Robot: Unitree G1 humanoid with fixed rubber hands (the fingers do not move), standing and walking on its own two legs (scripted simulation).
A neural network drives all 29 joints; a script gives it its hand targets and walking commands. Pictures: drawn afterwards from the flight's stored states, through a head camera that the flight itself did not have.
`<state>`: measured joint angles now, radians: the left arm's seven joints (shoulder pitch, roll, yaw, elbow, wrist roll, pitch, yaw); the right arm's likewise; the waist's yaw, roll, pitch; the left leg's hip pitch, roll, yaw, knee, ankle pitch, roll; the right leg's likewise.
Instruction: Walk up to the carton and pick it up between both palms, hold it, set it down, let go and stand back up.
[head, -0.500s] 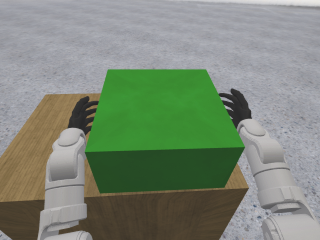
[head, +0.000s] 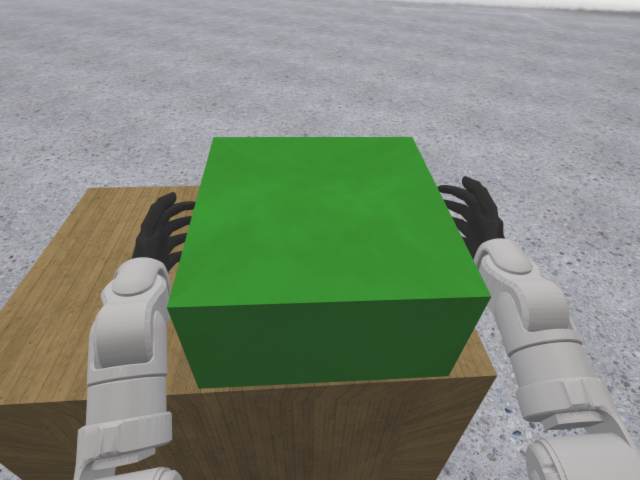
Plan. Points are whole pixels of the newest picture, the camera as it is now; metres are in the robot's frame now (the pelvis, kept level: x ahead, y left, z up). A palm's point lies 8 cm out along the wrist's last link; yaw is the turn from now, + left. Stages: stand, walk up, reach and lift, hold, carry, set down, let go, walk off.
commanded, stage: hold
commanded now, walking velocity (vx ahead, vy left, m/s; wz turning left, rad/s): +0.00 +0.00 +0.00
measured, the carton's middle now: (320, 245) +0.40 +0.01 +0.14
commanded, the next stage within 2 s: set down in 0.06 s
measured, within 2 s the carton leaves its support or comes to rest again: neither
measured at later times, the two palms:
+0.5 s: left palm (139, 258) +0.35 +0.22 +0.17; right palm (461, 248) +0.37 -0.17 +0.16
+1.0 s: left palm (178, 263) +0.38 +0.20 +0.13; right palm (471, 263) +0.38 -0.20 +0.12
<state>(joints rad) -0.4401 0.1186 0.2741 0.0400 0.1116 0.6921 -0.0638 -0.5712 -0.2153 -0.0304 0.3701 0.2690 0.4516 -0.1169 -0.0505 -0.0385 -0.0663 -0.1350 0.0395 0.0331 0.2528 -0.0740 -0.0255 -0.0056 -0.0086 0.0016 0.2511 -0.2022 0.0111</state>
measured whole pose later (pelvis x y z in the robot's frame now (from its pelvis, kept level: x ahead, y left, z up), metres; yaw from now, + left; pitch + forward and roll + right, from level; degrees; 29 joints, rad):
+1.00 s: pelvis +0.02 +0.00 +0.00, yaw +0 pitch -5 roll +1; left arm -0.48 0.11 0.28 0.38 0.14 0.32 -0.09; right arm -0.51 -0.16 -0.07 0.61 0.11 0.06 -0.09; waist -0.02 -0.05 0.01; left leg -0.06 0.04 0.04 0.26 -0.12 -0.03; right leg 0.08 -0.01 0.01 0.24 -0.23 0.01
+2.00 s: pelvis +0.02 -0.01 +0.00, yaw -2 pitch +10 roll +0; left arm -0.70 0.20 0.24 1.01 0.04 -0.12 -0.06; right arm -0.63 -0.10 -0.23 0.88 -0.09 -0.15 -0.08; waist 0.03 -0.01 -0.08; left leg -0.34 0.06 0.06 0.26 -0.08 -0.04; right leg -0.24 0.01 0.02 0.29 -0.22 0.01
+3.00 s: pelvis +0.01 +0.01 +0.00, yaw -2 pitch +13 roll +0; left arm -0.83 0.23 0.27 1.28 0.07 -0.35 -0.05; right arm -0.73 -0.07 -0.46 1.06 -0.25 -0.33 -0.02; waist 0.03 -0.05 -0.08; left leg -0.44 0.04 0.08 0.30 -0.09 -0.02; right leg -0.34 -0.01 0.03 0.31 -0.20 0.02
